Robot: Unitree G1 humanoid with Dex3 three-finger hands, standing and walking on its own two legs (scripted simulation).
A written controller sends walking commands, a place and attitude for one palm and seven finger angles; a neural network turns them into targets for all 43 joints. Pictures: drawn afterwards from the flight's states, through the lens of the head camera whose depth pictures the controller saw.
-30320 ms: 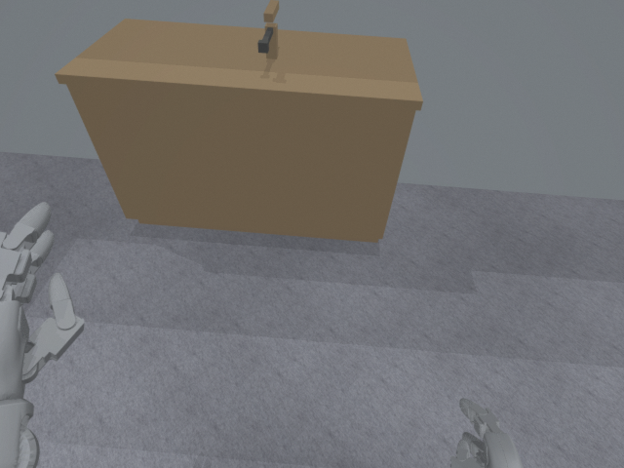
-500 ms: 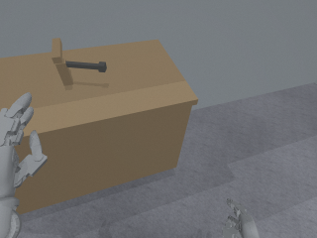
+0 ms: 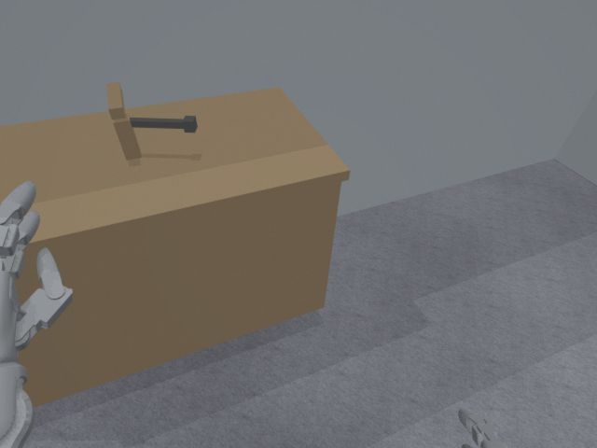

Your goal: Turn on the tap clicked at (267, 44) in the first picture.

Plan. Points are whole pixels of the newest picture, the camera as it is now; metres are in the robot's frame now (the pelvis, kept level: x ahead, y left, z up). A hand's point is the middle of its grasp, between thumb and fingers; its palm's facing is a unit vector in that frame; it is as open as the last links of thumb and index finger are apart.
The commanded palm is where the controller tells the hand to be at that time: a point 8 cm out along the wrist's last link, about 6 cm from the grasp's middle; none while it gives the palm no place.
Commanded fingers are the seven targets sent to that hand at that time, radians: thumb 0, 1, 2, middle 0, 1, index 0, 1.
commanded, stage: stop stepping back and stand still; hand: left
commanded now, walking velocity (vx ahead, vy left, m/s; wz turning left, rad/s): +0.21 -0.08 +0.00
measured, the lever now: (190, 124) +0.78 +0.28 +0.05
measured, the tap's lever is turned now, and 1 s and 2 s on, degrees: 67 67 67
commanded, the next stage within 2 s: stand and check the lever's angle in 0.34 s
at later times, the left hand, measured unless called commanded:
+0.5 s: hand (62, 310) +0.20 +0.24 +0.18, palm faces +0.44 -0.82 -0.37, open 7.4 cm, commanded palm +0.15 +0.27 +0.19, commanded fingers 0.00 0.90 0.90 -0.20 -0.30 -0.20 -0.30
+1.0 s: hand (36, 293) +0.23 +0.28 +0.17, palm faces +0.42 -0.83 -0.37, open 7.4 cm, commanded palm +0.17 +0.31 +0.19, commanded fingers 0.00 0.90 0.90 -0.20 -0.30 -0.20 -0.30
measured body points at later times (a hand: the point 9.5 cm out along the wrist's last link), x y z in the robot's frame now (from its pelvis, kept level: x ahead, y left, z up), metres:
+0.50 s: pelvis +0.00 -0.01 +0.01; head +0.00 -0.02 +0.46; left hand +0.17 +0.28 +0.20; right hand +0.18 -0.27 -0.07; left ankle +0.04 +0.13 -0.73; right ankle +0.02 -0.09 -0.73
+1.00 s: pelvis +0.02 +0.03 +0.02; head +0.03 +0.03 +0.47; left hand +0.20 +0.32 +0.19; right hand +0.20 -0.19 -0.07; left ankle +0.03 +0.13 -0.73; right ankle +0.02 -0.09 -0.73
